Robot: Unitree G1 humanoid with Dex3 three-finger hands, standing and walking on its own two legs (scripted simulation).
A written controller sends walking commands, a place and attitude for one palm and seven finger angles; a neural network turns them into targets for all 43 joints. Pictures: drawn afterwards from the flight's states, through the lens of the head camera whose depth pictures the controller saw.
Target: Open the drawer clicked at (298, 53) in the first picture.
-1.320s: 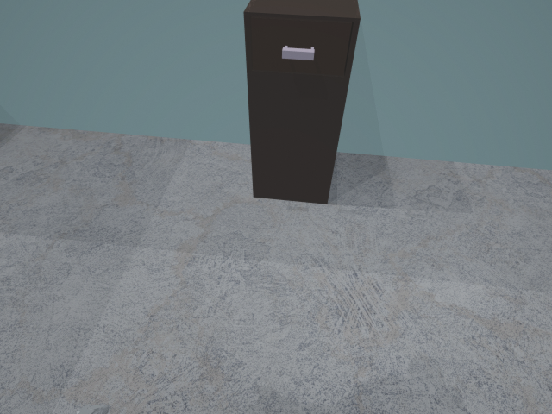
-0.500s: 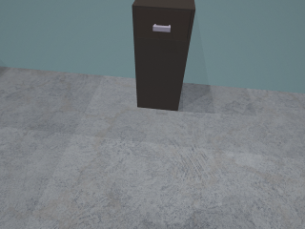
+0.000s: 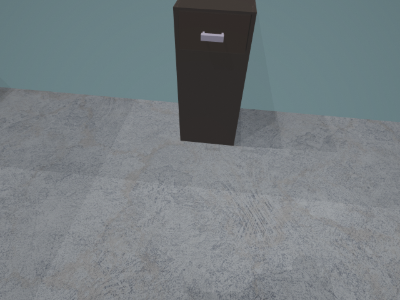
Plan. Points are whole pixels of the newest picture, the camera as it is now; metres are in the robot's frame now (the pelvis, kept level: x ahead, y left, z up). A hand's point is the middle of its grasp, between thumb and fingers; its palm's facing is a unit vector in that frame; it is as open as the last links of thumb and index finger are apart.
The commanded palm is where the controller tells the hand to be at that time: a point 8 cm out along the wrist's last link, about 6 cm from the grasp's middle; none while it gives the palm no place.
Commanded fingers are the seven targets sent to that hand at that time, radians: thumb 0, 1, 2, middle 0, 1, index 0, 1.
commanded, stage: look at it before walking up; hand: left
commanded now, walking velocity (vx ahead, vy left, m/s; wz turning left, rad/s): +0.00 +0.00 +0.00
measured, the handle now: (212, 35) +1.25 +0.01 +0.00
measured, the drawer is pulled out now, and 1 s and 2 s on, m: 0.00 0.00 0.00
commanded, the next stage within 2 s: walk to a spot facing it in 0.12 s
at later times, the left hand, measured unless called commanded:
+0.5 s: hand out of the picture +0.05 +0.20 -0.19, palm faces -0.08 -0.97 -0.23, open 7.4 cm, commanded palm none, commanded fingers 0.00 0.90 0.90 -0.20 -0.30 -0.20 -0.30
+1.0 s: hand (122, 282) +0.21 +0.21 -0.21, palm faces -0.20 -0.97 -0.16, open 7.4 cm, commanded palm none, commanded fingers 0.00 0.90 0.90 -0.20 -0.30 -0.20 -0.30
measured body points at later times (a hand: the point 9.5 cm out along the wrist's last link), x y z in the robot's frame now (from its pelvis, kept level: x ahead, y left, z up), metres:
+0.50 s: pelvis +0.04 -0.01 -0.02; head +0.03 +0.00 +0.43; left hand +0.05 +0.25 -0.17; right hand +0.04 -0.27 -0.16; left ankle +0.00 +0.12 -0.75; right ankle +0.01 -0.12 -0.74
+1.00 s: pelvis +0.22 +0.02 -0.03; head +0.25 +0.04 +0.42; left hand +0.22 +0.26 -0.19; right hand +0.29 -0.23 -0.14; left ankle +0.31 +0.10 -0.75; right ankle +0.06 -0.08 -0.67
